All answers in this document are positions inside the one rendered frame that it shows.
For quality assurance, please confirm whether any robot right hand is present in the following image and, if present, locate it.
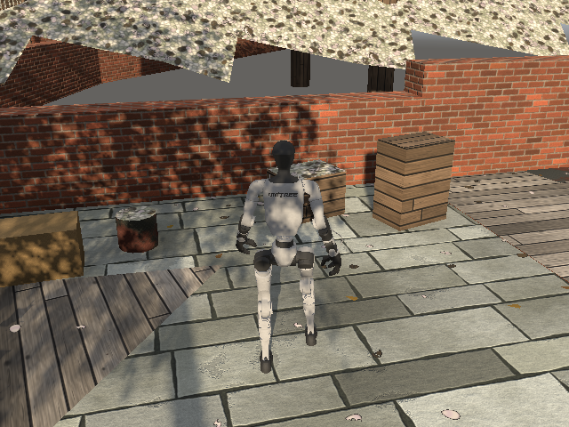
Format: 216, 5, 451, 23
321, 253, 341, 276

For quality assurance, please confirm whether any robot left hand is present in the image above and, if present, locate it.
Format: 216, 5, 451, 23
236, 238, 257, 254

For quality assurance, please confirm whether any robot left forearm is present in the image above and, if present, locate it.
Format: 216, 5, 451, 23
236, 214, 251, 242

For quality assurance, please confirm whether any robot right upper arm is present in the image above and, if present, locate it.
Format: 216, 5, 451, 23
302, 179, 326, 230

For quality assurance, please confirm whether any left robot thigh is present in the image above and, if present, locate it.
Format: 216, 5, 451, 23
253, 249, 273, 318

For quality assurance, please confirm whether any robot torso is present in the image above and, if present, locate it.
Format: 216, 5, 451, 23
263, 175, 305, 267

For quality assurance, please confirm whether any robot left upper arm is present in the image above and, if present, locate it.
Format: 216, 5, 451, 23
241, 179, 266, 227

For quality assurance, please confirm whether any robot right forearm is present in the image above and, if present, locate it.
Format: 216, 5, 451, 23
318, 216, 339, 257

